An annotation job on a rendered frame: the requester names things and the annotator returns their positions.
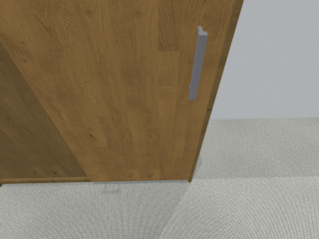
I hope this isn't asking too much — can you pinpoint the handle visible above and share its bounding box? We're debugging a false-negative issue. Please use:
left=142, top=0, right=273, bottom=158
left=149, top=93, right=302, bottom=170
left=188, top=26, right=208, bottom=101

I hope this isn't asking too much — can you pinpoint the wardrobe door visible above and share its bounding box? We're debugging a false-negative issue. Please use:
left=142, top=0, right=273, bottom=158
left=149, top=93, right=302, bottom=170
left=0, top=41, right=88, bottom=179
left=0, top=0, right=235, bottom=182

